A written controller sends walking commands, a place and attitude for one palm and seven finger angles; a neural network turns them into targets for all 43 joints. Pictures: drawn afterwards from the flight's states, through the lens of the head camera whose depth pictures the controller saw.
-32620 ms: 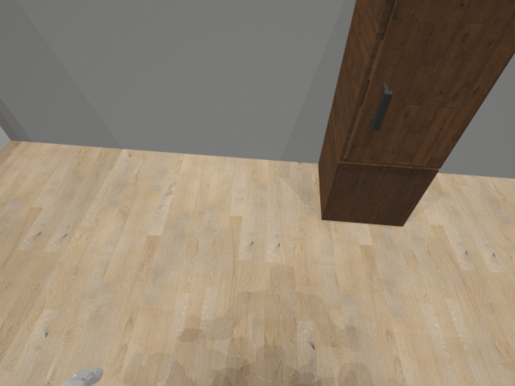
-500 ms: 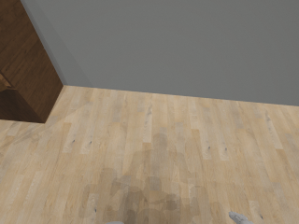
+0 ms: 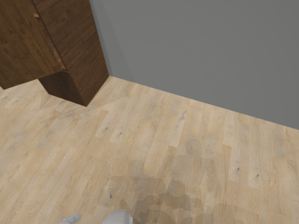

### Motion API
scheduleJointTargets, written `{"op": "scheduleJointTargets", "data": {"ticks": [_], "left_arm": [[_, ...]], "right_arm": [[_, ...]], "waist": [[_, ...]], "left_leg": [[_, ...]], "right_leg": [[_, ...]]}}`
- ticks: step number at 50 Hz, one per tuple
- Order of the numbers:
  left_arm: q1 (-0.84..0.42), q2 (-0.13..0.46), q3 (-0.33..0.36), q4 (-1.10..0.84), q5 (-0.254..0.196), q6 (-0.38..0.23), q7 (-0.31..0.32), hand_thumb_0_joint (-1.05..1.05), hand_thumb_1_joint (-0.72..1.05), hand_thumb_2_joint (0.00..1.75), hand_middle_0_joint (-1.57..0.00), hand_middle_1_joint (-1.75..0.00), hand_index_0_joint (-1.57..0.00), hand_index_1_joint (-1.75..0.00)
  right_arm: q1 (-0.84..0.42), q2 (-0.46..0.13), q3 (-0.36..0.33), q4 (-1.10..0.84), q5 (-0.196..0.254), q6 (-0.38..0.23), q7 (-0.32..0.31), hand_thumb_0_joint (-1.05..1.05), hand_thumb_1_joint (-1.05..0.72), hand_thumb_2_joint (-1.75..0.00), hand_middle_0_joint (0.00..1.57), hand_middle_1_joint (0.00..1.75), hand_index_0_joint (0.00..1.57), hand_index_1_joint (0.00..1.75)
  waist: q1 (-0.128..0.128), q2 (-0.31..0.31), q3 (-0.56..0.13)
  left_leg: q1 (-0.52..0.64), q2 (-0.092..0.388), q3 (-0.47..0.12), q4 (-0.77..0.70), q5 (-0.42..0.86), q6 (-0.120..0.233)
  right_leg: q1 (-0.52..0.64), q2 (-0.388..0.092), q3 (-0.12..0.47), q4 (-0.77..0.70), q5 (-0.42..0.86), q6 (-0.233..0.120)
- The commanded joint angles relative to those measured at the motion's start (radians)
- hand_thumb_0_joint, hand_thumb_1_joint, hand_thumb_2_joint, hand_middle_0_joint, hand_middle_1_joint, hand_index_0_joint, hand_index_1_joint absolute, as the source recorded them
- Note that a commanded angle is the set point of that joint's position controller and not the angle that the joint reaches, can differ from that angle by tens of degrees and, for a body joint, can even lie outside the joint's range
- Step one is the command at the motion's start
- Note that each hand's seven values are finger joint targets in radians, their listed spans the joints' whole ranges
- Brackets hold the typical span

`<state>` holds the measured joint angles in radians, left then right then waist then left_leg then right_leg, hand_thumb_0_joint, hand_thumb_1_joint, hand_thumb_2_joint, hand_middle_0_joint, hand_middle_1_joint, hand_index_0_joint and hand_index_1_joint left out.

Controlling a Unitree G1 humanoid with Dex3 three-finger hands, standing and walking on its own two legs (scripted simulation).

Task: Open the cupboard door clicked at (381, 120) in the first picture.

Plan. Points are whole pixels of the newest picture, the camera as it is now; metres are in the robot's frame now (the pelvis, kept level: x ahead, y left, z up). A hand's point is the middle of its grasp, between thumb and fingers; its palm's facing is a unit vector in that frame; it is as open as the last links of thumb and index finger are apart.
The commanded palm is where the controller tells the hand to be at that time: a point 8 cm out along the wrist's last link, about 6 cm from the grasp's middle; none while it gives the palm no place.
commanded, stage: turn to face it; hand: left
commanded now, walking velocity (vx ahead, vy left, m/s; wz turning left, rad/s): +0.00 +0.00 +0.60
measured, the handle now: out of the picture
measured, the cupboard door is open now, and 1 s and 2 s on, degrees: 50 50 50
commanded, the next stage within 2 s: take the last steps up to it in 0.70 s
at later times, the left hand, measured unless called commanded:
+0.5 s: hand out of the picture +0.04 +0.20 -0.16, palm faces +0.30 -0.91 -0.30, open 7.4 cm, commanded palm none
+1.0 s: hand out of the picture -0.01 +0.16 -0.17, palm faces +0.51 -0.82 -0.25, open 7.4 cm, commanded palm none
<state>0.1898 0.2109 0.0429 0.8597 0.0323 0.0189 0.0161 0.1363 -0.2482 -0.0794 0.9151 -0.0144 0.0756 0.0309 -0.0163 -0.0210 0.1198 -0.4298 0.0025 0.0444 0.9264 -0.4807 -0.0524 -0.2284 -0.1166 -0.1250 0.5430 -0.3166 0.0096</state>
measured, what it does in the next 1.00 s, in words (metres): steps on the spot, turning left: left foot, then right foot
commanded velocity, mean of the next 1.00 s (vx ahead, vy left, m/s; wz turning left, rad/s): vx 0.07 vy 0.03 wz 0.39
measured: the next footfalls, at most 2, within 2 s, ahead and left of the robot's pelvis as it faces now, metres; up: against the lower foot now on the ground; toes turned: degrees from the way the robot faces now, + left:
left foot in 0.10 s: +0.04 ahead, +0.13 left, +0.00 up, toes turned +8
right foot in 0.40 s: +0.09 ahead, -0.14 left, +0.00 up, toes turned +12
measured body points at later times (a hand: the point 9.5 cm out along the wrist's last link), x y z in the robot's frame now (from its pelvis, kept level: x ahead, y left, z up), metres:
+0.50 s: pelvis +0.02 -0.03 -0.01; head +0.07 -0.04 +0.44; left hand +0.03 +0.24 -0.13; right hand +0.19 -0.26 -0.16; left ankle -0.03 +0.10 -0.68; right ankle +0.05 -0.15 -0.74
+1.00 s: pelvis +0.05 -0.04 -0.01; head +0.08 -0.04 +0.44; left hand -0.03 +0.21 -0.15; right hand +0.23 -0.21 -0.17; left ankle -0.02 +0.08 -0.71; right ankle +0.08 -0.15 -0.74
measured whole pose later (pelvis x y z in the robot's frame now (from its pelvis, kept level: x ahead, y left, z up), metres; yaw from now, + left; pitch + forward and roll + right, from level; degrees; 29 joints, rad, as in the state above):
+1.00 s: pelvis +0.05 -0.04 -0.01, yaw +29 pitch +0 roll +1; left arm 0.23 0.21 0.06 0.94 0.03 0.00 -0.01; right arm 0.18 -0.21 -0.04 0.97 -0.02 0.05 0.01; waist 0.03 0.02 0.07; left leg -0.38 -0.01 -0.04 0.84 -0.47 0.00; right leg -0.24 -0.06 -0.08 0.60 -0.37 0.00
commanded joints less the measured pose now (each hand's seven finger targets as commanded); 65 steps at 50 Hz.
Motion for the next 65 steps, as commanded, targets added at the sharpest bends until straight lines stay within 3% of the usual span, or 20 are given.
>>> {"op": "scheduleJointTargets", "data": {"ticks": [1,3,5,6,17,20,24,30,32,34,35,41,45,46,47,49,53,61,64,65], "left_arm": [[0.080,0.238,0.068,-0.030,-0.006,-0.021,0.012,0.00,0.90,0.90,-0.20,-0.30,-0.20,-0.30],[0.056,0.235,0.070,-0.033,-0.018,-0.017,0.007,0.00,0.90,0.90,-0.20,-0.30,-0.20,-0.30],[0.027,0.130,0.046,-0.093,-0.029,-0.006,-0.003,0.00,0.90,0.90,-0.20,-0.30,-0.20,-0.30],[-0.046,0.142,0.039,-0.126,-0.017,0.004,0.003,0.00,0.90,0.90,-0.20,-0.30,-0.20,-0.30],[0.086,0.120,0.047,-0.032,-0.024,0.001,-0.005,0.00,0.90,0.90,-0.20,-0.30,-0.20,-0.30],[0.117,0.283,0.071,-0.044,-0.001,-0.017,0.009,0.00,0.90,0.90,-0.20,-0.30,-0.20,-0.30],[-0.006,0.173,0.043,-0.060,-0.004,-0.023,0.018,0.00,0.90,0.90,-0.20,-0.30,-0.20,-0.30],[0.102,0.217,0.057,0.008,-0.006,-0.027,0.012,0.00,0.90,0.90,-0.20,-0.30,-0.20,-0.30],[0.075,0.204,0.057,0.011,-0.020,-0.022,0.008,0.00,0.90,0.90,-0.20,-0.30,-0.20,-0.30],[0.069,0.105,0.027,-0.026,-0.030,-0.012,0.001,0.00,0.90,0.90,-0.20,-0.30,-0.20,-0.30],[0.022,0.108,0.024,-0.044,-0.021,-0.001,0.005,0.00,0.90,0.90,-0.20,-0.30,-0.20,-0.30],[0.018,0.081,0.024,0.029,-0.025,0.012,-0.006,0.00,0.90,0.90,-0.20,-0.30,-0.20,-0.30],[0.136,0.078,0.035,0.072,-0.014,-0.010,-0.024,0.00,0.90,0.90,-0.20,-0.30,-0.20,-0.30],[0.197,0.116,0.046,0.086,-0.006,-0.021,-0.022,0.00,0.90,0.90,-0.20,-0.30,-0.20,-0.30],[0.245,0.218,0.069,0.093,0.007,-0.029,-0.013,0.00,0.90,0.90,-0.20,-0.30,-0.20,-0.30],[0.225,0.227,0.072,0.071,-0.004,-0.043,0.000,0.00,0.90,0.90,-0.20,-0.30,-0.20,-0.30],[0.124,0.134,0.046,0.071,-0.009,-0.077,-0.004,0.00,0.90,0.90,-0.20,-0.30,-0.20,-0.30],[0.251,0.171,0.053,0.173,-0.002,-0.081,-0.004,0.00,0.90,0.90,-0.20,-0.30,-0.20,-0.30],[0.187,0.167,0.053,0.171,-0.008,-0.075,-0.010,0.00,0.90,0.90,-0.20,-0.30,-0.20,-0.30],[0.193,0.121,0.043,0.147,-0.013,-0.070,-0.017,0.00,0.90,0.90,-0.20,-0.30,-0.20,-0.30]], "right_arm": [[-0.050,-0.042,0.006,-0.096,0.007,-0.040,0.001,0.00,-0.90,-0.90,0.20,0.30,0.20,0.30],[0.023,-0.079,-0.001,-0.079,0.003,-0.047,-0.001,0.00,-0.90,-0.90,0.20,0.30,0.20,0.30],[0.144,-0.257,-0.048,-0.070,-0.013,-0.055,-0.012,0.00,-0.90,-0.90,0.20,0.30,0.20,0.30],[0.208,-0.289,-0.053,-0.047,-0.014,-0.047,-0.021,0.00,-0.90,-0.90,0.20,0.30,0.20,0.30],[-0.038,-0.192,-0.033,-0.098,-0.009,-0.041,-0.040,0.00,-0.90,-0.90,0.20,0.30,0.20,0.30],[-0.060,-0.103,-0.022,-0.141,-0.001,-0.038,-0.020,0.00,-0.90,-0.90,0.20,0.30,0.20,0.30],[-0.026,-0.071,-0.015,-0.083,0.000,-0.024,-0.010,0.00,-0.90,-0.90,0.20,0.30,0.20,0.30],[-0.038,-0.022,0.018,-0.058,0.008,-0.045,-0.014,0.00,-0.90,-0.90,0.20,0.30,0.20,0.30],[0.029,-0.057,0.014,-0.033,0.004,-0.056,-0.017,0.00,-0.90,-0.90,0.20,0.30,0.20,0.30],[0.095,-0.201,-0.015,-0.029,-0.009,-0.066,-0.027,0.00,-0.90,-0.90,0.20,0.30,0.20,0.30],[0.121,-0.230,-0.019,-0.024,-0.015,-0.056,-0.037,0.00,-0.90,-0.90,0.20,0.30,0.20,0.30],[0.031,-0.149,0.007,-0.021,-0.016,-0.067,-0.064,0.00,-0.90,-0.90,0.20,0.30,0.20,0.30],[-0.011,-0.147,0.002,-0.015,-0.009,-0.058,-0.050,0.00,-0.90,-0.90,0.20,0.30,0.20,0.30],[-0.023,-0.113,0.003,-0.027,-0.003,-0.057,-0.043,0.00,-0.90,-0.90,0.20,0.30,0.20,0.30],[-0.033,-0.042,0.015,-0.061,0.006,-0.059,-0.032,0.00,-0.90,-0.90,0.20,0.30,0.20,0.30],[-0.123,-0.086,0.000,-0.103,-0.011,-0.058,-0.016,0.00,-0.90,-0.90,0.20,0.30,0.20,0.30],[-0.060,-0.045,0.003,-0.041,-0.010,-0.053,0.011,0.00,-0.90,-0.90,0.20,0.30,0.20,0.30],[-0.128,0.014,0.034,-0.048,0.000,-0.083,0.026,0.00,-0.90,-0.90,0.20,0.30,0.20,0.30],[0.099,-0.043,0.023,0.025,-0.009,-0.101,0.006,0.00,-0.90,-0.90,0.20,0.30,0.20,0.30],[0.252,-0.134,0.001,0.064,-0.018,-0.109,-0.010,0.00,-0.90,-0.90,0.20,0.30,0.20,0.30]], "waist": [[0.051,-0.169,-0.170],[0.004,-0.143,-0.200],[-0.065,0.313,-0.241],[-0.095,0.228,-0.235],[0.051,0.161,-0.188],[0.086,-0.266,-0.136],[0.008,-0.219,-0.108],[0.048,-0.172,-0.162],[0.002,-0.146,-0.180],[-0.024,0.263,-0.233],[-0.047,0.209,-0.211],[0.008,0.181,-0.187],[0.063,0.167,-0.135],[0.098,0.044,-0.105],[0.128,-0.286,-0.064],[0.113,-0.170,-0.008],[0.044,-0.182,-0.017],[0.092,-0.185,-0.060],[-0.029,-0.115,-0.137],[-0.091,0.063,-0.233]], "left_leg": [[0.054,-0.022,0.067,-0.266,0.078,0.004],[0.211,-0.013,0.048,-0.452,0.248,0.025],[0.489,0.373,-0.461,-0.533,0.840,0.240],[0.428,0.438,-0.498,-0.539,0.764,0.319],[0.087,0.154,-0.306,-0.466,0.445,0.160],[-0.145,-0.056,-0.084,0.086,-0.145,0.023],[-0.096,0.012,-0.074,0.207,-0.011,0.011],[0.088,-0.040,0.042,-0.296,0.086,0.015],[0.259,-0.009,0.012,-0.502,0.292,0.036],[0.469,0.360,-0.393,-0.538,0.870,0.227],[0.376,0.403,-0.405,-0.540,0.839,0.297],[0.289,0.236,-0.231,-0.534,0.753,0.229],[0.075,0.140,-0.224,-0.525,0.101,0.168],[-0.071,0.055,-0.164,-0.382,-0.038,0.124],[-0.302,-0.067,-0.029,-0.102,-0.139,0.055],[-0.322,0.018,-0.124,0.219,-0.034,0.050],[-0.225,0.066,-0.067,0.168,0.205,0.016],[-0.061,0.014,0.070,-0.268,0.184,0.036],[0.327,-0.043,0.140,-0.459,0.249,0.071],[0.567,0.105,-0.029,-0.460,0.256,0.130]], "right_leg": [[0.192,-0.221,0.073,-0.046,0.641,-0.100],[0.112,-0.205,0.021,0.064,0.548,-0.040],[-0.324,-0.012,-0.048,0.438,-0.275,0.088],[-0.349,-0.001,0.069,0.560,-0.375,0.067],[0.070,0.107,0.058,0.025,0.007,0.049],[0.098,-0.370,0.505,-0.314,0.079,-0.162],[0.033,-0.211,0.221,-0.207,0.364,-0.145],[0.176,-0.186,0.122,-0.066,0.651,-0.106],[0.081,-0.163,0.078,0.023,0.528,-0.043],[-0.234,-0.001,0.006,0.306,-0.223,0.066],[-0.225,0.011,0.070,0.417,-0.339,0.054],[-0.136,0.050,0.089,0.339,-0.201,0.041],[0.113,0.106,0.018,0.013,-0.071,0.025],[0.233,0.036,0.107,-0.146,-0.137,0.006],[0.312,-0.241,0.483,-0.344,-0.368,-0.092],[0.137,-0.390,0.665,-0.446,-0.423,-0.199],[0.095,-0.228,0.235,-0.382,0.005,-0.106],[0.232,-0.238,0.077,-0.250,0.417,-0.090],[0.069,-0.166,-0.016,0.007,0.496,-0.043],[-0.107,-0.098,-0.073,0.253,0.306,-0.006]]}}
